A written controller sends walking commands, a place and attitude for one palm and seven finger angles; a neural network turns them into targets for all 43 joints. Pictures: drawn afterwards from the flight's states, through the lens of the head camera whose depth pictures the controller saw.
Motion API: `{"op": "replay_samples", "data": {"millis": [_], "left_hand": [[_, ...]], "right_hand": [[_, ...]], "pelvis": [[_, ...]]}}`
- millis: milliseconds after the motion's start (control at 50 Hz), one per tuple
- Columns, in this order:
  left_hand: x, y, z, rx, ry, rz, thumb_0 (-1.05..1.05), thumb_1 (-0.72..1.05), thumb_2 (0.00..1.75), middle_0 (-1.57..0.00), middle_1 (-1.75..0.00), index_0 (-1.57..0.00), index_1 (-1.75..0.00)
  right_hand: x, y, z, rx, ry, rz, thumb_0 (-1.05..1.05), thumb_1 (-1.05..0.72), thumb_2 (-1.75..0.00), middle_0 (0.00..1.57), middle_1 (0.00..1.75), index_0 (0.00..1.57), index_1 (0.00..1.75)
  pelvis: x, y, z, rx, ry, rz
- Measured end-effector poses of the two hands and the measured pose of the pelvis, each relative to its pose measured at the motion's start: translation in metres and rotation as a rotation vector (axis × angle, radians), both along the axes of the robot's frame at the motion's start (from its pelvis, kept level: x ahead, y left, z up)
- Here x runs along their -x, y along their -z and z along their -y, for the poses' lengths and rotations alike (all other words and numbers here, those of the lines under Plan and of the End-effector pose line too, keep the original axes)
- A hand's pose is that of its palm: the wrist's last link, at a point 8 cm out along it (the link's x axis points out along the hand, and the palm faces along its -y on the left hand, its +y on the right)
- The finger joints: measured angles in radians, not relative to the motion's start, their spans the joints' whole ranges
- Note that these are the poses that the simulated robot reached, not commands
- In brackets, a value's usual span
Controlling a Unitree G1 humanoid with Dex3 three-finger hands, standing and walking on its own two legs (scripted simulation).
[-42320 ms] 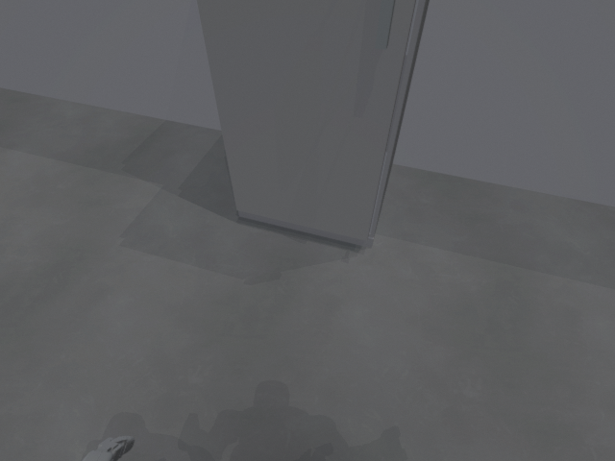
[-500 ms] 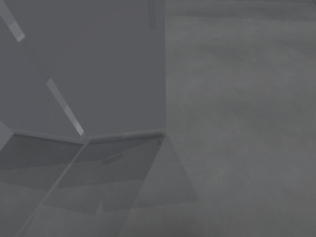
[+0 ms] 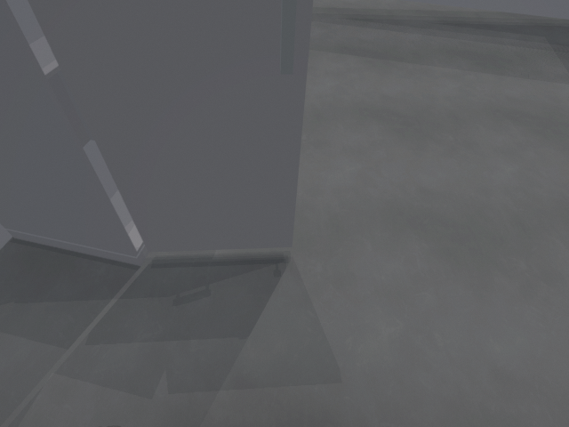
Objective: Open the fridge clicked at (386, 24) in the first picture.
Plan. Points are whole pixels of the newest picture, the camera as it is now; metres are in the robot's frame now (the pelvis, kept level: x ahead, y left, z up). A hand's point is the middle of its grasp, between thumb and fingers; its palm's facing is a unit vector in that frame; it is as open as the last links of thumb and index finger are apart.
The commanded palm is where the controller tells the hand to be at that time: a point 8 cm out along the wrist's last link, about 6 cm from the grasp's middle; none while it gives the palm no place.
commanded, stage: let the arm hang, fingers relaxed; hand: right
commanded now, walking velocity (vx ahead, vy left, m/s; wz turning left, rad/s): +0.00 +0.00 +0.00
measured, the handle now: out of the picture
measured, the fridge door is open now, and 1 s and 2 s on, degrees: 74 74 74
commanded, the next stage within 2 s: look to check the result in 0.12 s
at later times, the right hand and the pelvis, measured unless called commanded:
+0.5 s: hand out of the picture +0.10 -0.23 -0.15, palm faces -0.04 +0.94 -0.34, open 7.4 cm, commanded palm none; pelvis +0.03 +0.02 +0.00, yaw +0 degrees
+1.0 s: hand out of the picture +0.12 -0.20 -0.15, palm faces -0.03 +0.94 -0.34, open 7.4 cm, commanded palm none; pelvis +0.05 +0.04 +0.00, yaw +0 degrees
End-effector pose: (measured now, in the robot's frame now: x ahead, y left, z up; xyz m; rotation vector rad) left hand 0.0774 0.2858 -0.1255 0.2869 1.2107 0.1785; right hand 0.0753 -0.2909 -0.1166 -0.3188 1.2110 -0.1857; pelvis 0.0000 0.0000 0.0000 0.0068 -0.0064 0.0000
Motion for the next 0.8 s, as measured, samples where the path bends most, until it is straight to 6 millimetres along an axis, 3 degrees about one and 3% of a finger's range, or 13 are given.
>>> {"op": "replay_samples", "data": {"millis": [180,500,800], "left_hand": [[-0.014,-0.008,-0.017,-0.034,0.002,-0.008,0.0,0.91,0.9,-0.2,-0.3,-0.21,-0.3],[-0.029,0.0,-0.026,-0.011,0.004,-0.049,0.0,0.91,0.9,-0.2,-0.3,-0.21,-0.3],[-0.046,0.0,-0.038,-0.01,0.003,-0.023,0.0,0.91,0.9,-0.2,-0.3,-0.21,-0.3]], "right_hand": [[-0.023,0.003,-0.015,-0.028,-0.02,0.002,0.0,-0.91,-0.9,0.2,0.3,0.2,0.3],[-0.025,0.0,-0.02,0.009,0.008,-0.056,0.0,-0.91,-0.9,0.2,0.3,0.2,0.3],[-0.04,-0.002,-0.037,0.009,0.01,-0.029,0.0,-0.91,-0.9,0.2,0.3,0.2,0.3]], "pelvis": [[-0.013,-0.002,-0.006,0.005,-0.001,-0.005],[-0.033,-0.003,-0.022,0.011,0.001,-0.011],[-0.044,-0.003,-0.035,0.015,-0.003,-0.005]]}}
